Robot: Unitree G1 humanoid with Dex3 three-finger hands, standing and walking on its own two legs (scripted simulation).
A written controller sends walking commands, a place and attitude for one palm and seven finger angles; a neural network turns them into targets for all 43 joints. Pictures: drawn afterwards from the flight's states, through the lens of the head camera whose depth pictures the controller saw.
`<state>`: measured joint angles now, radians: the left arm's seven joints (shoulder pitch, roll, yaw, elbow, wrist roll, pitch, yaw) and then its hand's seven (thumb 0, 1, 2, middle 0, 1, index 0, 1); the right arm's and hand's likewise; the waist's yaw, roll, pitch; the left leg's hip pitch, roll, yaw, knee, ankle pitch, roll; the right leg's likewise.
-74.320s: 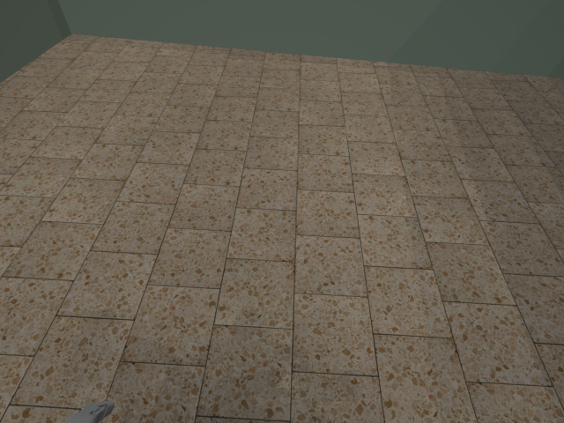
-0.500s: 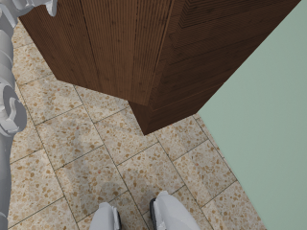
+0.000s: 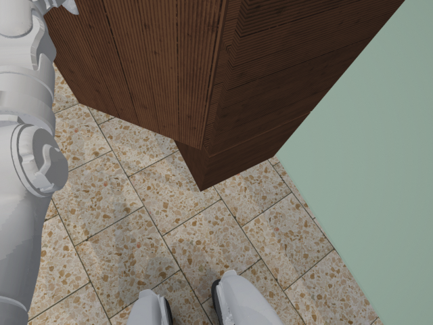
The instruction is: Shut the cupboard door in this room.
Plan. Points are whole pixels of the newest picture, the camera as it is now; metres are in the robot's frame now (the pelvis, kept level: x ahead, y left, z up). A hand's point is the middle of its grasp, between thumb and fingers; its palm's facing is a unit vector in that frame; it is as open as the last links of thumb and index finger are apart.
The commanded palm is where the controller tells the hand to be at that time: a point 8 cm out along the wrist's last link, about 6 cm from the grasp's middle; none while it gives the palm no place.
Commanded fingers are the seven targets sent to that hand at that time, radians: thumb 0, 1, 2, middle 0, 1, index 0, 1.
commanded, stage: pull the fist back off the door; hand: left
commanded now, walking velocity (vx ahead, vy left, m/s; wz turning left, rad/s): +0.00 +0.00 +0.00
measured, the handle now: out of the picture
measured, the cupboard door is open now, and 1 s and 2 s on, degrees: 42 42 42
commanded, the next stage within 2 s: draw the hand back to the body in 0.60 s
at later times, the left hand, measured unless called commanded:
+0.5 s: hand (62, 37) +0.53 +0.11 +0.15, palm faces +0.00 -1.00 +0.01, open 3.1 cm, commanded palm +0.51 +0.15 +0.16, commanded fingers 0.00 0.90 0.90 -1.30 -1.50 -1.30 -1.50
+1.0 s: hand (38, 68) +0.47 +0.13 +0.16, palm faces +0.05 -1.00 -0.03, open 3.1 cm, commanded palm +0.42 +0.18 +0.18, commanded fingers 0.00 0.90 0.90 -1.30 -1.50 -1.30 -1.50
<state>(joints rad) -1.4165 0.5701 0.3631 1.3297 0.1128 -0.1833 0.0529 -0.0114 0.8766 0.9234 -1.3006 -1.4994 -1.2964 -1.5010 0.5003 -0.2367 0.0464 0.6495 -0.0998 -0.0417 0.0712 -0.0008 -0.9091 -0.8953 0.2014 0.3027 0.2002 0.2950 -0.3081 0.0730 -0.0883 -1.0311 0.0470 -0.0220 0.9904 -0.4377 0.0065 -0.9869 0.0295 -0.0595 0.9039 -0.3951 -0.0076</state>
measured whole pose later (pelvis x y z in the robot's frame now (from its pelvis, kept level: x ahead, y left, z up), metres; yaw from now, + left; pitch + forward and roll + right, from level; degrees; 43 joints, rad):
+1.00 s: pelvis +0.01 -0.01 +0.04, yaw -1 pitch +12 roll +0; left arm -0.70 0.30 0.30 0.91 -0.11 -0.26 -0.08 0.02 0.89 0.90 -1.30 -1.50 -1.30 -1.50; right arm 0.46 -0.25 0.00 0.66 0.02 -0.01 0.00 0.01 -0.91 -0.90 0.20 0.30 0.20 0.29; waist -0.11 0.06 -0.11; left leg -0.57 0.04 0.04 0.74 -0.38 0.00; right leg -0.58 0.03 0.01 0.72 -0.35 -0.01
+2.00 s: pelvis +0.02 +0.00 +0.07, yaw +2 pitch -3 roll +0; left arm 0.51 0.35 0.37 -0.38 -0.06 -0.10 0.11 0.02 0.89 0.90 -0.35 -0.45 -0.34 -0.45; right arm 0.23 -0.23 0.01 0.65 0.01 -0.08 -0.08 0.01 -0.91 -0.90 0.20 0.30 0.20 0.30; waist 0.06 0.08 -0.02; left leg -0.11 0.00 0.01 0.42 -0.26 0.01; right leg -0.10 -0.01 -0.03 0.41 -0.25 0.00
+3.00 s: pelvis -0.06 +0.02 +0.05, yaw +2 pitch +0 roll -1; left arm 0.53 0.41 0.44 -0.44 -0.03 -0.19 0.14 0.01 0.88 0.90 -0.21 -0.30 -0.21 -0.30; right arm 0.20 -0.22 0.01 0.53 0.01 0.00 -0.09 0.01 -0.91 -0.90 0.20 0.30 0.20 0.30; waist 0.00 0.02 -0.01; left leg -0.38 -0.02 0.02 0.61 -0.23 0.06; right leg -0.35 -0.03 -0.02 0.56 -0.20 0.04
